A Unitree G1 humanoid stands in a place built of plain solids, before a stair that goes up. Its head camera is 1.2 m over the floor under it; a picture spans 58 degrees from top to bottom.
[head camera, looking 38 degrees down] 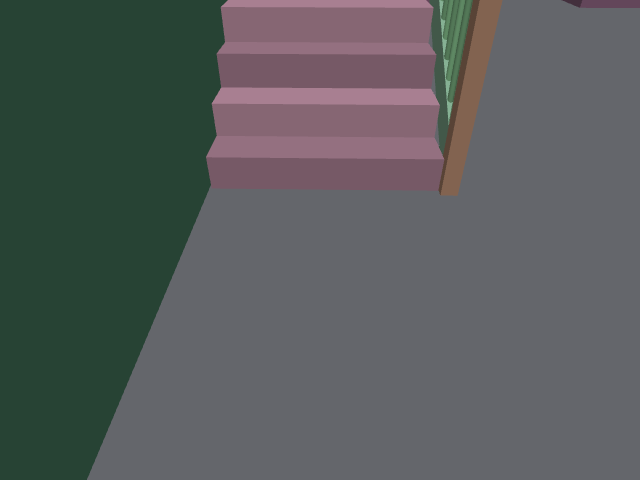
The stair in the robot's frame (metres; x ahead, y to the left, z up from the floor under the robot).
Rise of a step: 0.18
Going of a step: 0.25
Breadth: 1.20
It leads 1 degrees to the right of straight ahead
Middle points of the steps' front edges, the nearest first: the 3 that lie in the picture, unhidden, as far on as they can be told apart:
1.97 -0.02 0.18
2.22 -0.03 0.37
2.47 -0.03 0.55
